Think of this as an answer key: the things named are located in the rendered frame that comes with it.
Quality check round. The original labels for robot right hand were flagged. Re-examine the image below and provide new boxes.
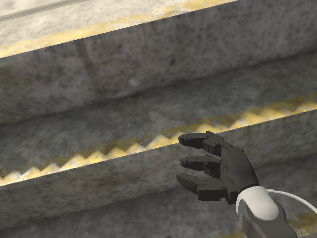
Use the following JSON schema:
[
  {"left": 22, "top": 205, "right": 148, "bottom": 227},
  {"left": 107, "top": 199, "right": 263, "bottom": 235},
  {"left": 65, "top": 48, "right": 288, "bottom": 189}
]
[{"left": 176, "top": 131, "right": 261, "bottom": 205}]

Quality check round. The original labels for robot right forearm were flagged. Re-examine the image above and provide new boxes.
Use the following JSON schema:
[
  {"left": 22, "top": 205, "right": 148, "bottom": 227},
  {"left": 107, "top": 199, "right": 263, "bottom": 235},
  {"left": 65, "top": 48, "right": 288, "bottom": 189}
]
[{"left": 236, "top": 185, "right": 299, "bottom": 238}]

